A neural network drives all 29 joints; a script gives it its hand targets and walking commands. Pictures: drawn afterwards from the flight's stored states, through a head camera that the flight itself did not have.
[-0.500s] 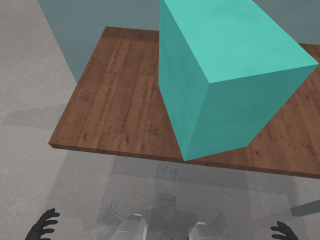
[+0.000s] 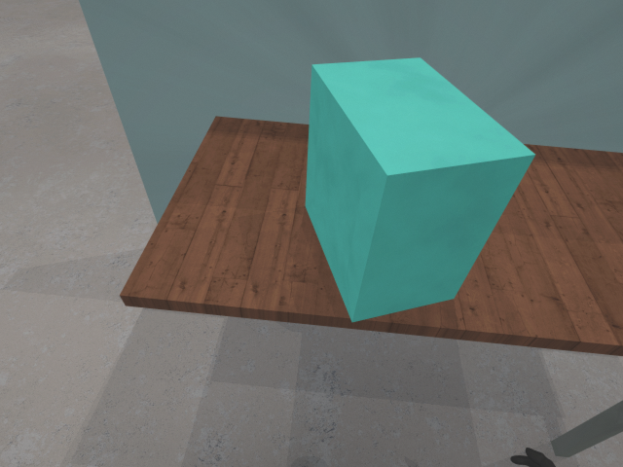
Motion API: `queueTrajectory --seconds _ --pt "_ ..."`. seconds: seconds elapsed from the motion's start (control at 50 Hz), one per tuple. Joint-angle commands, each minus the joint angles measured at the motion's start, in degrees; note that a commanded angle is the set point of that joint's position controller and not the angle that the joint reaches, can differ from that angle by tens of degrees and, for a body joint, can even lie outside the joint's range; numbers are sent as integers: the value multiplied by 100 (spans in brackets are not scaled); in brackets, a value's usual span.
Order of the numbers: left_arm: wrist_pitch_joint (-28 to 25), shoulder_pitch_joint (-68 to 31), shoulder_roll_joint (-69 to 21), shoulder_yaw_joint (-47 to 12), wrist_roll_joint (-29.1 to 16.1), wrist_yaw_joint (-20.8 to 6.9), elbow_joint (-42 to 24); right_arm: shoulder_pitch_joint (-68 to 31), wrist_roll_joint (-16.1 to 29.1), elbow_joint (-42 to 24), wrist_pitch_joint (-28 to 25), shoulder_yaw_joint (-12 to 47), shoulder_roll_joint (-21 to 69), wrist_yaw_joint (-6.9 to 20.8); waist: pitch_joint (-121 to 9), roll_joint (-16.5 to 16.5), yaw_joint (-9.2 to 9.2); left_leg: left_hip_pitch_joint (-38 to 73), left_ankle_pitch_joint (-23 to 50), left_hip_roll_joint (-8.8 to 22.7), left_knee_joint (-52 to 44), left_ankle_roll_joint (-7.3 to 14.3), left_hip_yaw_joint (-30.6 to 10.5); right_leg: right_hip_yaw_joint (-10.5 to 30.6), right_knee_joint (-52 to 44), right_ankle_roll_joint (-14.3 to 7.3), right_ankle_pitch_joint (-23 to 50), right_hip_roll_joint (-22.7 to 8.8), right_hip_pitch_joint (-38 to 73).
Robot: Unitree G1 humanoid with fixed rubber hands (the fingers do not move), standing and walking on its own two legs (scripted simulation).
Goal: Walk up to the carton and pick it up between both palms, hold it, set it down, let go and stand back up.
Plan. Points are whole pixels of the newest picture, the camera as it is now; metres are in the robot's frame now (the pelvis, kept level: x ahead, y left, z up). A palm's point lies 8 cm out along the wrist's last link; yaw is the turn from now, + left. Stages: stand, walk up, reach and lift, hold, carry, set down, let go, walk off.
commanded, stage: walk up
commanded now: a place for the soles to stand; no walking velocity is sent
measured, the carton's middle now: (386, 188) +0.54 -0.09 +0.09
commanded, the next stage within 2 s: none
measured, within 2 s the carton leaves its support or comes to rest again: neither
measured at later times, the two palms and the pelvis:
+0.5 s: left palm out of the picture +0.14 +0.29 -0.08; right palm out of the picture +0.08 -0.30 -0.08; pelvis +0.01 +0.00 +0.01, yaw +0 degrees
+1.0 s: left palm out of the picture +0.10 +0.20 -0.09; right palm out of the picture +0.14 -0.40 -0.08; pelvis +0.03 -0.09 +0.01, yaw +3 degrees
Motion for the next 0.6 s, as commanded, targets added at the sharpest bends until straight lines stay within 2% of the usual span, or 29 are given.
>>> queueTrajectory --seconds 0.0,0.02,0.06,0.08,0.12,0.16,0.24,0.4,0.42,0.46,0.48,0.5,0.52,0.54,0.56,0.58 --pt "-316 -836 1204 219 -98 35 -666 -173 -1 -311 -306 -283 -1123 -41 -91 -255 -342 1227 399 371 -1144 295 -800 1020 -1356 -308 -124 -726 -1442" --pt "-291 -714 1210 217 -98 19 -597 -231 -20 -222 -330 -288 -1234 -49 -116 -259 -220 807 -64 452 -1381 367 -1011 884 -1269 -231 -157 -597 -1051" --pt "-259 -656 1176 198 -123 40 -456 -366 -40 -56 -329 -252 -1251 -33 -68 -294 -120 450 -80 437 -1439 343 -909 895 -1354 -272 -57 -660 -522" --pt "-258 -718 1214 197 -133 54 -407 -382 -23 26 -331 -240 -1220 -31 -82 -270 -158 597 165 373 -1406 295 -719 946 -1401 -296 53 -711 -557" --pt "-258 -899 1199 175 -155 68 -299 -335 -6 190 -333 -204 -1213 -28 -26 -265 -172 626 496 318 -1418 239 -601 900 -1487 -314 273 -755 -555" --pt "-271 -981 1250 162 -155 87 -186 -322 15 349 -346 -175 -1198 -26 -174 -240 -156 711 840 344 -1434 241 -593 813 -1423 -304 639 -746 -346" --pt "-235 -1161 1141 128 -189 111 51 -430 -3 642 -360 -143 -1202 -22 -291 -178 -82 674 1243 462 -1569 238 -590 629 -1386 -278 868 -680 -36" --pt "-205 -1518 1095 121 -176 117 467 -602 -18 1077 -366 -124 -1150 -24 -194 -36 -73 639 1026 501 -1893 223 -567 591 -1546 -269 891 -674 90" --pt "-106 -1280 1490 338 81 -12 362 142 -102 1112 -396 -244 -1558 -177 -291 -197 -202 883 509 717 -1669 401 -815 418 -1159 -358 427 -585 -132" --pt "7 -1381 1242 345 104 -110 287 327 -194 1131 -381 -323 -1806 -302 -134 319 -305 925 -298 1361 -2105 933 -1843 148 -355 -280 -215 -230 -795" --pt "61 -1471 1179 363 117 -138 191 426 -252 1075 -388 -373 -1870 -342 0 547 -341 857 -622 1691 -2300 1239 -2331 142 208 -256 -852 -119 -1154" --pt "97 -1497 1194 412 147 -165 63 495 -297 983 -412 -453 -1961 -375 -37 666 -391 971 -723 1962 -2356 1491 -2668 317 835 -261 -1220 -188 -1546" --pt "113 -1460 1240 463 190 -179 -40 562 -322 888 -423 -511 -1987 -420 -133 686 -453 1076 -651 2123 -2298 1648 -2751 445 1270 -233 -1366 -290 -1804" --pt "110 -1413 1203 493 225 -187 -121 630 -337 796 -437 -521 -1943 -453 -166 669 -438 1086 -442 2181 -2207 1708 -2770 530 1500 -221 -1333 -367 -1957" --pt "103 -1399 1258 535 238 -203 -216 651 -324 729 -442 -552 -1953 -461 -172 658 -439 1049 -316 2097 -2132 1646 -2582 566 1450 -227 -1232 -458 -1950" --pt "106 -1290 1211 543 231 -220 -276 578 -340 612 -427 -554 -1889 -466 -238 779 -421 991 -386 1978 -2083 1543 -2327 486 1300 -190 -1137 -480 -1892"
